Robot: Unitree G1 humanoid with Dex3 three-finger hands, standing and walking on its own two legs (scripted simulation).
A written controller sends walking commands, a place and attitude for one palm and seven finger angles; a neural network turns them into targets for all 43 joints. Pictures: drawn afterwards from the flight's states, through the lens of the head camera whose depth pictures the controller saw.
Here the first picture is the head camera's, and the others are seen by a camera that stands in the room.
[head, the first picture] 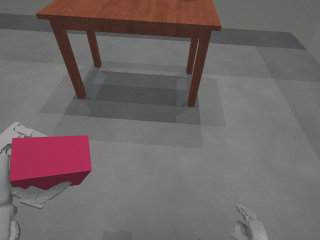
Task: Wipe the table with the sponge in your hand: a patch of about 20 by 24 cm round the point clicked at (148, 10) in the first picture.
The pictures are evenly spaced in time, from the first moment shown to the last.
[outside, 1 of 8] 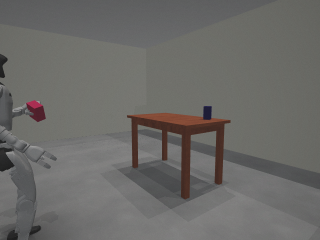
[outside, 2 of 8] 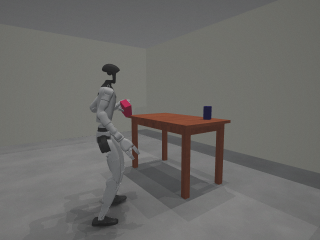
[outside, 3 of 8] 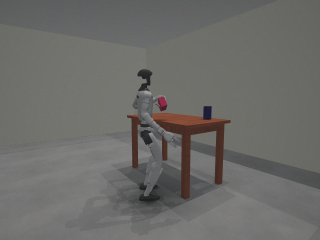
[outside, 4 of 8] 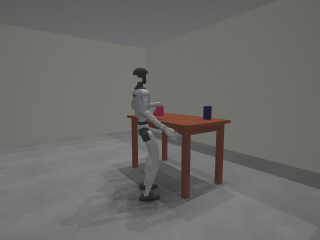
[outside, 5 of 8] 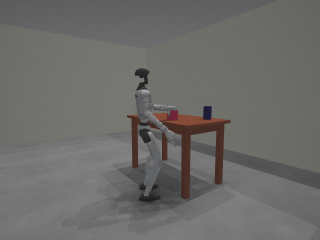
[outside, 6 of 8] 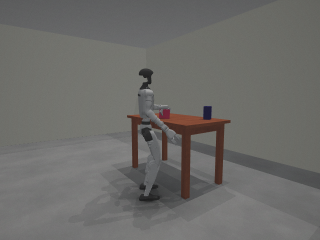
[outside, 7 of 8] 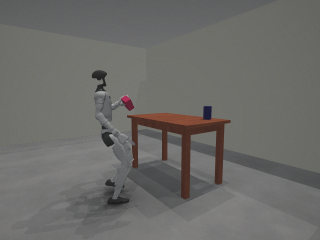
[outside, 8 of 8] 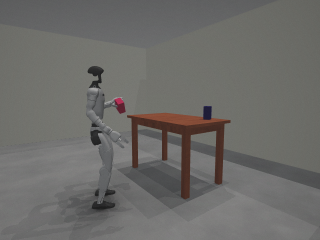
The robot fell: no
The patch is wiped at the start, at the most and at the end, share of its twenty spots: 0.00 1.00 1.00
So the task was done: yes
